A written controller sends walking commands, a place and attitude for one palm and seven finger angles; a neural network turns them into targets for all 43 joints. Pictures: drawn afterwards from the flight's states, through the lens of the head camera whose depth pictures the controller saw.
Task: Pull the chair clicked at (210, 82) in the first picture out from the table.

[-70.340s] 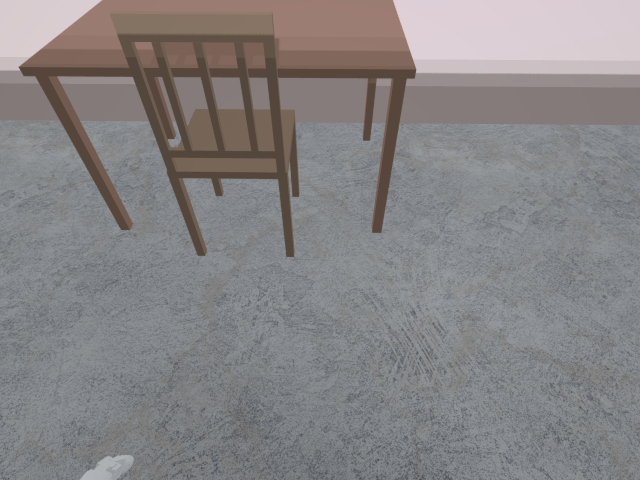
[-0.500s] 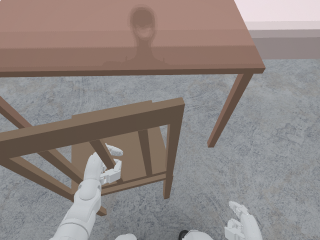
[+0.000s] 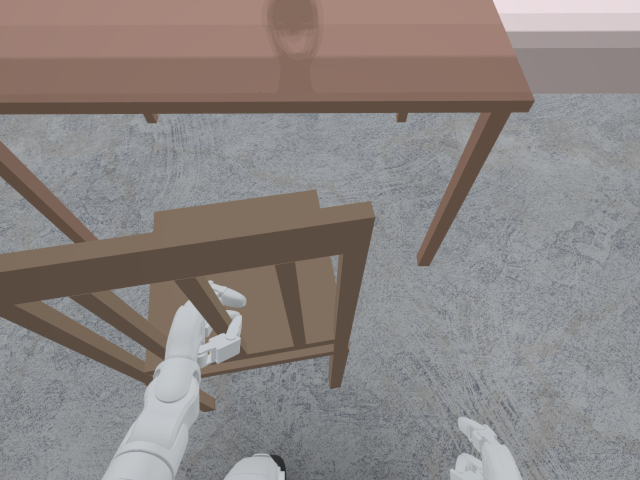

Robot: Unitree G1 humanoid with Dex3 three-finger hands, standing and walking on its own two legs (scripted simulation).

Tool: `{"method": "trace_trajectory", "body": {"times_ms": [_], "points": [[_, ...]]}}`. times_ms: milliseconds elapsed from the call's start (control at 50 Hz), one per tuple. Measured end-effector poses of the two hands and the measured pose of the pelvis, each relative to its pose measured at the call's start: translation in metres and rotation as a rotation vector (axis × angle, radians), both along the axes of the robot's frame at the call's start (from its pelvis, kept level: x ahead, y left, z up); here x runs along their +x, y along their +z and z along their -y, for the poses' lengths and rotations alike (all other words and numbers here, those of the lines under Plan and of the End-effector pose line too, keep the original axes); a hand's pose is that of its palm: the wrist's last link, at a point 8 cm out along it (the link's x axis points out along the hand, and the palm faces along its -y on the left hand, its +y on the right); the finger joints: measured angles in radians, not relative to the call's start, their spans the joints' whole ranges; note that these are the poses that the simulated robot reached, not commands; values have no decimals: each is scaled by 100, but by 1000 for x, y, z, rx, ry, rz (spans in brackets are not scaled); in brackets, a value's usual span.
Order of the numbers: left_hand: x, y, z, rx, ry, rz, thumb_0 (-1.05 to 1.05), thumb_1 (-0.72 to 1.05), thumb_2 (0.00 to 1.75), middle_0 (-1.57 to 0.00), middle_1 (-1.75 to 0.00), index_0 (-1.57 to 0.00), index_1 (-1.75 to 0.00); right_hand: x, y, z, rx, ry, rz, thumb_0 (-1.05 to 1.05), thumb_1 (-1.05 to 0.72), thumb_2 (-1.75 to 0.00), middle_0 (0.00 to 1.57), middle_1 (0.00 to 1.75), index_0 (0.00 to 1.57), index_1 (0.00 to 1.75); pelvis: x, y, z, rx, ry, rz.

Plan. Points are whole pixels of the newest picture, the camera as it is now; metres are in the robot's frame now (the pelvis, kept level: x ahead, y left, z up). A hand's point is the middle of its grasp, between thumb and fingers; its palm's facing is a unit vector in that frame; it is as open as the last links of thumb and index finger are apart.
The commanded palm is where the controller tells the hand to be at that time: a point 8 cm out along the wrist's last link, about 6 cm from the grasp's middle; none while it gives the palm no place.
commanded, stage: step backward, pulling the chair out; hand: left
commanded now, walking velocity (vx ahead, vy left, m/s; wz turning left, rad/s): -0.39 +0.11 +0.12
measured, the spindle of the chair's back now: (220, 320) +0.31 +0.17 -0.08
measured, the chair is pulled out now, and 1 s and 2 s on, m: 0.30 0.49 0.61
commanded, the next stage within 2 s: stop walking, hand still on the chair in 1.32 s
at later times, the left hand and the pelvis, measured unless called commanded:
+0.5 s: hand (239, 409) +0.20 +0.12 -0.07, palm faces +0.03 -0.99 -0.14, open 5.2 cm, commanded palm +0.17 +0.17 -0.07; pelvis -0.09 -0.01 +0.00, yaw +2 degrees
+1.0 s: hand out of the picture +0.09 +0.11 -0.07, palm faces -0.03 -0.99 -0.11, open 5.3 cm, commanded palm +0.06 +0.15 -0.07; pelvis -0.20 +0.00 +0.00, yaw +5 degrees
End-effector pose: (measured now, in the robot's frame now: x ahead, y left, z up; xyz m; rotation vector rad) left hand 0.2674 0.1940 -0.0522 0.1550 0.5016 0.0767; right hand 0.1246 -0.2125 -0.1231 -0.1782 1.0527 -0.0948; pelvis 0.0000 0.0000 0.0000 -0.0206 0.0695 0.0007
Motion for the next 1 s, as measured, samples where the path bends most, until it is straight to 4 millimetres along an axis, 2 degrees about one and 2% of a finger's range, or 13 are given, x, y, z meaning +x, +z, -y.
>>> {"method": "trace_trajectory", "body": {"times_ms": [60,140,220,300,360,440,500,560,620,680,840,900,1000], "points": [[-7,1,6,4,41,-13,4,67,79,-26,-110,-49,-145,-12,-6,10,26,-21,-8,0,-91,-90,20,30,21,30,-15,2,11,-25,6,13],[-21,2,16,4,52,-20,4,67,78,-26,-108,-49,-145,-30,1,34,-16,-69,-5,0,-91,-90,20,30,21,30,-28,5,17,18,4,10],[-38,2,23,-1,29,-25,3,68,76,-24,-111,-49,-145,-41,11,58,-100,-72,2,1,-91,-90,20,30,21,30,-37,6,13,39,25,1],[-53,0,25,-17,-5,-10,2,68,76,-21,-115,-49,-145,-44,15,67,-183,-59,19,1,-91,-90,20,30,20,30,-48,-1,1,15,64,9],[-62,-1,23,-25,-36,1,2,69,77,-19,-118,-49,-145,-46,19,59,-198,-45,26,1,-91,-90,19,30,20,30,-62,-3,-4,26,67,24],[-76,0,22,-31,-32,-8,3,70,77,-18,-118,-49,-145,-51,22,34,-127,12,66,1,-91,-90,19,30,20,30,-77,0,1,25,47,29],[-90,1,23,-32,-3,-18,3,70,77,-19,-116,-49,-145,-60,16,17,-36,31,83,0,-91,-90,19,30,20,30,-88,1,9,12,40,26],[-103,1,27,-17,20,-12,3,69,79,-22,-114,-49,-145,-72,3,9,39,33,82,0,-91,-90,20,30,21,30,-99,-2,21,6,30,32],[-118,1,33,-8,36,-20,3,68,79,-23,-111,-49,-145,-91,-6,12,66,17,51,0,-91,-90,20,30,21,30,-112,-1,28,-14,38,38],[-130,2,38,-4,36,-25,3,68,78,-24,-110,-49,-145,-110,-7,25,32,5,11,0,-91,-90,20,30,21,30,-124,2,29,22,45,24],[-156,1,42,-22,2,-21,2,69,77,-21,-115,-49,-145,-144,3,57,-128,6,-11,1,-91,-90,20,30,21,30,-160,0,11,43,111,-4],[-166,-1,39,-41,-34,8,1,70,77,-18,-118,-49,-145,-155,8,56,-185,1,9,1,-91,-90,20,30,20,30,-178,-7,0,33,124,2],[-189,1,34,-52,-62,-5,2,72,76,-15,-116,-46,-145,-178,20,33,-129,13,37,1,-91,-90,19,30,20,30,-198,1,-1,22,85,19]]}}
